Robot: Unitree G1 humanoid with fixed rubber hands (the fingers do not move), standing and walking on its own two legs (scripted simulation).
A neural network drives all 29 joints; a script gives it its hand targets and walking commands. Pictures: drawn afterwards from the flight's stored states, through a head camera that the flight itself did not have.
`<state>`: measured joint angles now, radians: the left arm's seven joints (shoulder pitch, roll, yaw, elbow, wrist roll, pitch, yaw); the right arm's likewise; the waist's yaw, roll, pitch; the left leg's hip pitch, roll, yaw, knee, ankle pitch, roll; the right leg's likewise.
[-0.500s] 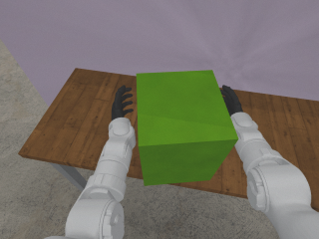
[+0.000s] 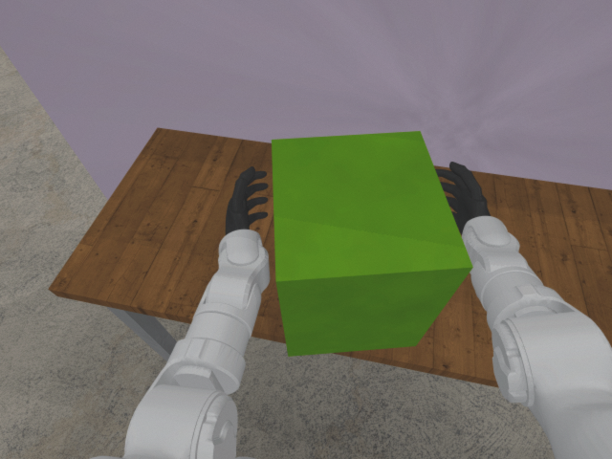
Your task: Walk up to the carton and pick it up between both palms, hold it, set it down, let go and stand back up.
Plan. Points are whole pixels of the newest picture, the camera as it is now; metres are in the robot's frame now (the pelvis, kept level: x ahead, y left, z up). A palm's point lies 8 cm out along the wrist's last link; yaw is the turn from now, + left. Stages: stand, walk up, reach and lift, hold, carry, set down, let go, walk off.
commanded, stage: set down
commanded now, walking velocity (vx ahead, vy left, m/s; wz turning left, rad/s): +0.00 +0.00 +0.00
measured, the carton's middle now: (349, 251) +0.39 +0.03 +0.01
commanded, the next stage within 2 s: none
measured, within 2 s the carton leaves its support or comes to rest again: neither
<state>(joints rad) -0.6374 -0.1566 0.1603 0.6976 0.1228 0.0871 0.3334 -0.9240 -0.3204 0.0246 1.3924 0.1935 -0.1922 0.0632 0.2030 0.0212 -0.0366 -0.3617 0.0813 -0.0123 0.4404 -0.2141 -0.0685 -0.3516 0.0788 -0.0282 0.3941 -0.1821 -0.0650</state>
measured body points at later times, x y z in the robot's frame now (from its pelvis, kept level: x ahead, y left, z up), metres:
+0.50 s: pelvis -0.03 +0.00 +0.00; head +0.01 -0.01 +0.45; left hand +0.30 +0.17 +0.05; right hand +0.40 -0.18 +0.03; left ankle -0.01 +0.16 -0.74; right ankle +0.00 -0.08 -0.74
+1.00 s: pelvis -0.03 -0.01 +0.00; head +0.02 -0.02 +0.45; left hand +0.26 +0.17 +0.04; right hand +0.34 -0.22 +0.00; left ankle -0.01 +0.16 -0.74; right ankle +0.00 -0.08 -0.74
